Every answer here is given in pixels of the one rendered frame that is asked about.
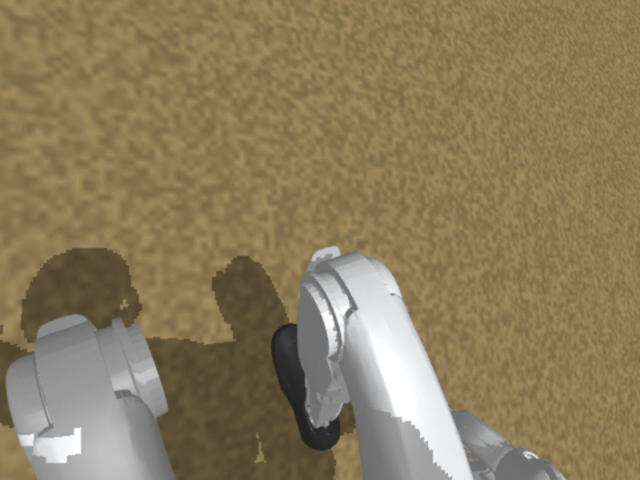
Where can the right robot foot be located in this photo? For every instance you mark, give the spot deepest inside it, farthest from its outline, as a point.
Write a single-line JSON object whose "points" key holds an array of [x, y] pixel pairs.
{"points": [[292, 382]]}

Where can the right robot hand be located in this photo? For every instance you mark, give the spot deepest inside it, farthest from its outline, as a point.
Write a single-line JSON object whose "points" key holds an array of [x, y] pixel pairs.
{"points": [[482, 442]]}

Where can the right robot arm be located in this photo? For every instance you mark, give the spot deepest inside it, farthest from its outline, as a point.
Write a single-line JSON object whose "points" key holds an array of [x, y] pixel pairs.
{"points": [[522, 464]]}

